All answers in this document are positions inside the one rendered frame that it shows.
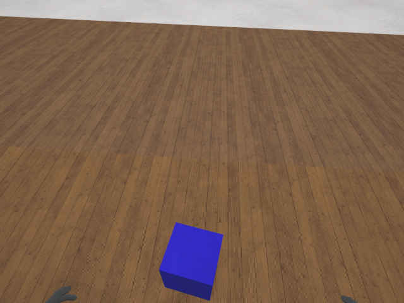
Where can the robot left hand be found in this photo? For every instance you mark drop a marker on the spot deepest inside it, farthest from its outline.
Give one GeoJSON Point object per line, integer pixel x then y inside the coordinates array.
{"type": "Point", "coordinates": [59, 295]}

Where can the carton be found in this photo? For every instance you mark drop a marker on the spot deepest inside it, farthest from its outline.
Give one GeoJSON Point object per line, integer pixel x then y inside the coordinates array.
{"type": "Point", "coordinates": [190, 260]}

